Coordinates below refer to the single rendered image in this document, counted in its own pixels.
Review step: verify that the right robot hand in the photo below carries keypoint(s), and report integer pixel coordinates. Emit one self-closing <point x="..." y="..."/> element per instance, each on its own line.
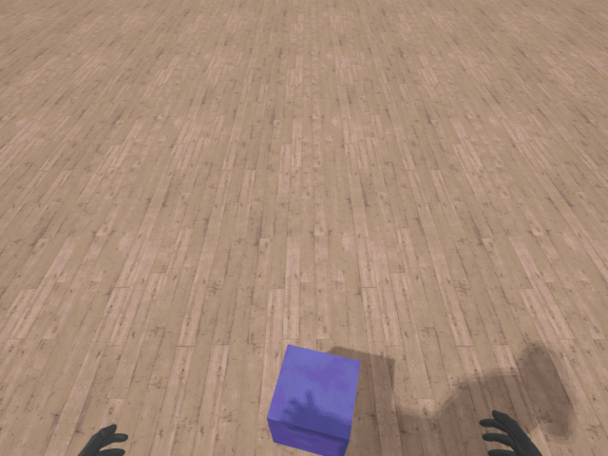
<point x="516" y="438"/>

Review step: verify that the carton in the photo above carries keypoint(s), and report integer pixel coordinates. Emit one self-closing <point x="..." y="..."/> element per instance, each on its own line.
<point x="313" y="402"/>

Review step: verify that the left robot hand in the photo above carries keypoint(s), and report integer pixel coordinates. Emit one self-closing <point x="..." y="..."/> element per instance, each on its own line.
<point x="104" y="437"/>

